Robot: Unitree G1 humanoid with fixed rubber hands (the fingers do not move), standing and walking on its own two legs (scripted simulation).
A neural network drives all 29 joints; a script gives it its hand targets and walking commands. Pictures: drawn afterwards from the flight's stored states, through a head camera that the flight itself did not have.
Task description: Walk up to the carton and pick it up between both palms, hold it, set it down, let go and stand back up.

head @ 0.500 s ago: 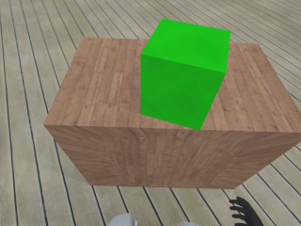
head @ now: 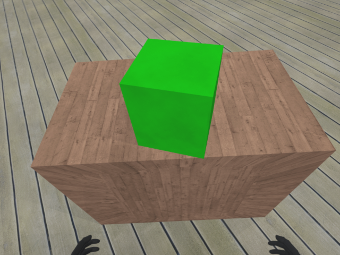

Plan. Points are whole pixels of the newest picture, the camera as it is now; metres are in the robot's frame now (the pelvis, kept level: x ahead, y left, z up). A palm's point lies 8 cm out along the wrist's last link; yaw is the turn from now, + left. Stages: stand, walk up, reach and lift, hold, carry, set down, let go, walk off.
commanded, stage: walk up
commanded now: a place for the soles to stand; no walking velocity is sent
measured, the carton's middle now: (176, 100) +0.50 -0.01 +0.05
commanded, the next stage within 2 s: none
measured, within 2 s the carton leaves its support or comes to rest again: neither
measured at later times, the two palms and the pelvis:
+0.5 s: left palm out of the picture +0.09 +0.28 -0.10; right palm out of the picture +0.10 -0.23 -0.10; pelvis +0.00 +0.03 +0.00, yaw -1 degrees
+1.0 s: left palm out of the picture +0.06 +0.29 -0.11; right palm out of the picture +0.08 -0.23 -0.11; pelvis +0.00 +0.03 +0.00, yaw -1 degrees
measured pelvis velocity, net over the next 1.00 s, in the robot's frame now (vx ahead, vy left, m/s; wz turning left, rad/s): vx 0.00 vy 0.03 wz -0.02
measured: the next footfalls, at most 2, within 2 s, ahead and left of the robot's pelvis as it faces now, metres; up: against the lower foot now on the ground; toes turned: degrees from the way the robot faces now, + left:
right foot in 1.74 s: +0.10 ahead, -0.11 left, +0.00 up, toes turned +6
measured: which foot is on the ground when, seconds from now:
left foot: down 0.00-1.00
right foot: down 0.00-1.00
